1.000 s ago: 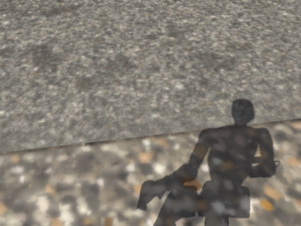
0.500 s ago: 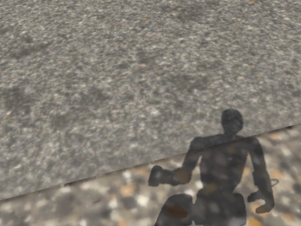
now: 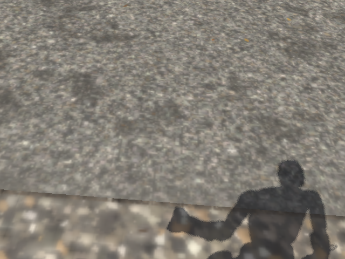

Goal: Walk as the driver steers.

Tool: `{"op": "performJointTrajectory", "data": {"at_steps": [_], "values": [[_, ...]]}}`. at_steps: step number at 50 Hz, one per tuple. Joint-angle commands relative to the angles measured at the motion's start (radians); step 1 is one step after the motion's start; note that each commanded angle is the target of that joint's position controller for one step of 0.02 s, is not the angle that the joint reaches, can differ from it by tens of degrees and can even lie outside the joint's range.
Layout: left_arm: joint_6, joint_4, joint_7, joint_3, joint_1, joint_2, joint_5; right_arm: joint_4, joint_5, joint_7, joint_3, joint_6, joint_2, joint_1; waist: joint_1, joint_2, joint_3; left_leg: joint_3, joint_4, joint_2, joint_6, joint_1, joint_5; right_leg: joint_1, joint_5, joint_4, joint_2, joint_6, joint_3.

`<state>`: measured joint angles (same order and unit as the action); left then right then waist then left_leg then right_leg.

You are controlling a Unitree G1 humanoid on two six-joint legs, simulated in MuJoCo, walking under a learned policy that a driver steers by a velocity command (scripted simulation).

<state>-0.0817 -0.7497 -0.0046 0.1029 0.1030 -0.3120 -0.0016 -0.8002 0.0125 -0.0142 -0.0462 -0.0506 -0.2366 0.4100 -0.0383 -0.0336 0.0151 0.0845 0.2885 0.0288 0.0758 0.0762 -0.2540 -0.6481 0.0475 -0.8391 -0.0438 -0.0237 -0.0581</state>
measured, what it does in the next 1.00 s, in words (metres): walks ahead: right foot, then left foot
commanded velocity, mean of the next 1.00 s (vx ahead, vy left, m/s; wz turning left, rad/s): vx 0.47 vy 0.00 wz -0.13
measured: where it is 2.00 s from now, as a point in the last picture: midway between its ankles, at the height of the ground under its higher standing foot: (203, 152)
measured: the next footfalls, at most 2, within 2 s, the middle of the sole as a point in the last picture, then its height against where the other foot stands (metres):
right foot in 0.26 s outside the picture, level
left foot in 0.70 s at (122, 248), level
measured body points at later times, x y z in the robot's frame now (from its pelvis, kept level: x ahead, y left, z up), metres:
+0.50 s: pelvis +0.27 -0.03 -0.01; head +0.30 -0.03 +0.44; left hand +0.29 +0.25 -0.13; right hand +0.46 -0.27 -0.10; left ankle +0.31 +0.12 -0.69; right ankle +0.27 -0.13 -0.75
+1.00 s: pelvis +0.53 +0.02 -0.01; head +0.55 +0.02 +0.44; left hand +0.76 +0.25 -0.10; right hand +0.52 -0.27 -0.12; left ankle +0.50 +0.14 -0.75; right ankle +0.61 -0.16 -0.68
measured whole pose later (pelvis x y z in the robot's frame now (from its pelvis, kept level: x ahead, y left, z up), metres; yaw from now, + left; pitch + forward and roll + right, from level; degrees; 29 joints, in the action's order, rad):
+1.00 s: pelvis +0.53 +0.02 -0.01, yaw -12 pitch +1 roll +2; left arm -0.02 -0.67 0.02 0.08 0.17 -0.32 0.02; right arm -0.79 -0.01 0.00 -0.07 -0.10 -0.27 0.34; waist -0.07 -0.05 -0.02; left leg -0.14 0.29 0.00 0.02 0.08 -0.23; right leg -0.70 0.13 -0.98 -0.09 -0.01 -0.06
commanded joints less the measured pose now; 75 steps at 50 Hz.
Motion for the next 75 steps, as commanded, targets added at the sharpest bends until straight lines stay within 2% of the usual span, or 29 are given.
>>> {"op": "performJointTrajectory", "data": {"at_steps": [1, 9, 11, 13, 14, 15, 16, 18, 21, 25, 31, 34, 35, 36, 37, 38, 40, 42, 51, 56, 58, 60, 61, 62, 63, 64, 66, 69, 75], "values": [[-0.029, 0.105, 0.012, -0.004, -0.176, -0.026, 0.006, 0.056, 0.004, -0.011, -0.046, -0.014, -0.178, 0.023, -0.027, 0.157, -0.063, 0.186, -0.113, -0.185, 0.111, -0.036, 0.144, -0.098, -0.102, 0.152, 0.028, -0.016, 0.012], [-0.064, 0.15, 0.058, -0.021, -0.264, -0.035, 0.019, 0.035, 0.013, -0.02, -0.052, 0.004, -0.186, 0.085, -0.056, 0.192, -0.096, 0.242, -0.027, -0.239, 0.108, -0.084, 0.291, 0.035, -0.052, 0.343, 0.05, 0.021, 0.046], [-0.067, 0.135, 0.052, -0.005, -0.177, -0.075, 0.018, 0.044, 0.009, -0.019, -0.058, 0.008, -0.202, 0.056, -0.003, 0.227, -0.052, 0.231, 0.062, -0.235, 0.088, -0.1, 0.565, 0.172, 0.024, 0.362, 0.082, 0.061, 0.081], [-0.064, 0.077, 0.033, 0.023, 0.114, -0.148, 0.004, 0.07, -0.005, -0.013, -0.042, 0.007, -0.169, 0.014, 0.142, 0.197, 0.171, 0.164, 0.415, -0.151, 0.036, 0.044, 0.71, 0.634, -0.007, 0.349, 0.004, 0.165, 0.014], [-0.058, 0.046, 0.026, 0.042, 0.296, -0.232, -0.016, 0.087, -0.017, -0.011, -0.015, -0.004, -0.077, 0.107, 0.144, -0.046, 0.371, 0.098, 0.804, -0.014, -0.031, 0.376, 0.298, 1.044, 0.074, 0.33, -0.245, 0.308, -0.373], [-0.057, -0.005, 0.042, 0.029, 0.348, -0.182, 0.0, 0.074, 0.017, -0.008, -0.007, -0.021, -0.072, 0.169, 0.123, -0.289, 0.438, 0.128, 1.022, 0.076, -0.053, 0.579, -0.305, 1.133, 0.234, 0.512, -0.37, 0.394, -0.755], [-0.052, 0.002, 0.04, 0.007, 0.267, -0.112, 0.023, 0.085, 0.034, -0.001, -0.027, -0.033, -0.163, 0.065, 0.125, -0.18, 0.235, 0.124, 1.097, -0.001, -0.045, 0.686, -0.265, 0.989, 0.336, 0.548, -0.323, 0.348, -0.66], [-0.031, 0.022, 0.035, -0.013, 0.148, -0.067, 0.012, 0.127, 0.008, 0.008, -0.024, -0.051, -0.161, -0.116, 0.087, -0.001, 0.025, 0.037, 0.996, -0.092, -0.034, 0.663, -0.116, 0.671, 0.194, 0.593, -0.224, 0.298, -0.407], [-0.027, 0.031, 0.03, -0.021, 0.113, -0.056, 0.005, 0.132, -0.014, 0.013, -0.023, -0.051, -0.117, -0.098, 0.02, -0.033, -0.003, 0.011, 0.844, -0.134, -0.053, 0.559, -0.063, 0.502, 0.023, 0.657, -0.151, 0.302, -0.304], [-0.025, 0.019, 0.012, -0.006, 0.133, -0.103, 0.025, 0.18, -0.029, 0.013, 0.001, -0.053, -0.071, -0.219, 0.034, -0.038, -0.041, -0.04, 0.539, -0.114, -0.1, 0.486, 0.083, 0.366, -0.039, 0.687, -0.099, 0.29, -0.176], [0.001, -0.001, 0.001, 0.002, 0.247, -0.134, 0.042, 0.23, -0.002, 0.029, -0.013, -0.068, -0.122, -0.375, 0.082, -0.048, -0.025, -0.015, 0.254, -0.047, -0.111, 0.334, 0.268, 0.406, 0.083, 0.59, -0.115, 0.218, -0.239], [0.014, 0.006, -0.002, -0.005, 0.25, -0.11, 0.03, 0.213, 0.0, 0.024, -0.041, -0.076, -0.163, -0.273, 0.011, -0.059, 0.017, -0.037, 0.184, -0.042, -0.064, 0.143, 0.176, 0.408, 0.082, 0.438, -0.085, 0.166, -0.268], [0.013, 0.019, 0.001, -0.022, 0.242, -0.063, 0.019, 0.2, -0.012, 0.016, -0.059, -0.08, -0.205, -0.155, -0.052, -0.025, 0.1, 0.029, 0.177, -0.125, -0.019, -0.037, 0.144, 0.342, 0.094, 0.244, -0.023, 0.128, -0.222], [0.003, 0.046, 0.0, -0.045, 0.292, 0.013, 0.011, 0.188, -0.03, 0.008, -0.078, -0.073, -0.282, -0.014, -0.077, 0.177, 0.255, 0.311, 0.165, -0.352, 0.076, -0.355, 0.048, 0.096, 0.328, -0.101, 0.088, 0.067, -0.093], [-0.005, 0.075, -0.003, -0.049, 0.359, 0.001, 0.04, 0.161, -0.029, 0.019, -0.082, -0.061, -0.295, 0.036, -0.046, 0.419, 0.318, 0.692, 0.038, -0.48, 0.166, -0.426, -0.169, -0.116, 0.561, -0.347, 0.098, 0.05, -0.071], [0.001, 0.057, -0.005, -0.026, 0.324, -0.086, 0.054, 0.17, -0.021, 0.021, -0.061, -0.059, -0.209, -0.011, -0.051, 0.268, 0.202, 0.628, 0.009, -0.443, 0.144, -0.332, -0.273, -0.178, 0.478, -0.459, 0.038, 0.046, -0.11], [0.015, 0.076, -0.001, -0.02, 0.213, -0.093, 0.035, 0.172, -0.023, 0.022, -0.039, -0.054, -0.144, -0.119, -0.02, 0.128, 0.049, 0.347, -0.02, -0.361, 0.106, -0.103, -0.072, -0.141, 0.322, -0.438, -0.026, 0.041, -0.067], [0.034, 0.084, 0.008, -0.016, 0.204, -0.064, 0.033, 0.16, -0.028, 0.022, -0.033, -0.059, -0.116, -0.18, 0.024, 0.159, -0.01, 0.184, -0.076, -0.302, 0.095, 0.027, 0.074, -0.066, 0.257, -0.373, -0.068, 0.037, -0.062], [0.043, 0.152, 0.043, -0.04, 0.004, -0.001, 0.021, 0.078, -0.015, 0.005, -0.064, -0.06, -0.195, -0.147, -0.012, 0.09, -0.066, -0.143, -0.134, -0.285, 0.089, -0.001, 0.308, -0.052, -0.06, 0.023, -0.062, 0.022, 0.012], [0.044, 0.21, 0.069, -0.037, -0.108, -0.021, 0.026, 0.04, 0.011, 0.004, -0.08, -0.035, -0.243, -0.096, -0.033, 0.093, -0.103, -0.218, -0.084, -0.322, 0.054, -0.111, 0.393, -0.017, 0.026, 0.171, -0.034, 0.078, 0.086], [0.049, 0.215, 0.07, -0.019, -0.066, -0.054, 0.021, 0.038, 0.018, 0.0, -0.089, -0.022, -0.275, -0.102, 0.01, 0.124, -0.051, -0.258, 0.048, -0.32, 0.034, -0.146, 0.725, 0.098, 0.132, 0.19, 0.03, 0.121, 0.145], [0.058, 0.148, 0.055, 0.034, 0.207, -0.143, 0.025, 0.045, 0.023, -0.007, -0.083, -0.009, -0.266, -0.11, 0.161, 0.105, 0.1, -0.313, 0.419, -0.264, -0.013, -0.036, 0.873, 0.49, 0.092, 0.27, 0.123, 0.188, 0.176], [0.068, 0.12, 0.032, 0.064, 0.347, -0.235, 0.03, 0.07, -0.013, -0.008, -0.055, -0.016, -0.195, -0.081, 0.195, -0.054, 0.191, -0.311, 0.756, -0.21, -0.062, 0.25, 0.39, 0.801, 0.056, 0.28, -0.045, 0.256, -0.093], [0.052, 0.146, 0.035, 0.063, 0.291, -0.32, 0.03, 0.132, -0.032, 0.004, -0.016, -0.046, -0.087, -0.01, 0.072, -0.248, 0.315, -0.137, 1.053, -0.005, -0.109, 0.628, -0.367, 1.039, 0.314, 0.44, -0.265, 0.443, -0.698], [0.036, 0.159, 0.042, 0.039, 0.314, -0.224, 0.028, 0.143, 0.01, 0.015, -0.034, -0.077, -0.192, -0.144, 0.162, -0.104, 0.332, 0.018, 1.121, -0.037, -0.092, 0.731, -0.321, 1.033, 0.38, 0.546, -0.281, 0.415, -0.749], [0.024, 0.145, 0.044, 0.023, 0.279, -0.178, 0.023, 0.166, 0.033, 0.019, -0.039, -0.09, -0.214, -0.205, 0.15, -0.075, 0.188, 0.003, 1.079, -0.073, -0.072, 0.785, -0.217, 0.923, 0.296, 0.554, -0.256, 0.374, -0.606], [0.019, 0.158, 0.04, -0.001, 0.152, -0.108, 0.018, 0.135, -0.008, 0.006, -0.039, -0.091, -0.201, -0.184, 0.058, 0.021, 0.075, -0.006, 0.919, -0.154, -0.075, 0.658, -0.079, 0.651, 0.059, 0.55, -0.178, 0.314, -0.378], [0.004, 0.146, 0.032, -0.017, 0.111, -0.074, 0.0, 0.097, -0.011, 0.014, -0.036, -0.051, -0.173, -0.117, 0.012, -0.017, 0.062, -0.028, 0.848, -0.184, -0.099, 0.539, -0.005, 0.5, -0.173, 0.606, -0.147, 0.312, -0.238], [-0.005, 0.072, 0.007, -0.024, 0.143, -0.092, -0.009, 0.116, -0.01, 0.023, -0.014, -0.039, -0.117, -0.247, 0.053, -0.015, -0.03, -0.068, 0.508, -0.148, -0.106, 0.54, 0.331, 0.46, -0.398, 0.638, -0.073, 0.221, 0.02]]}}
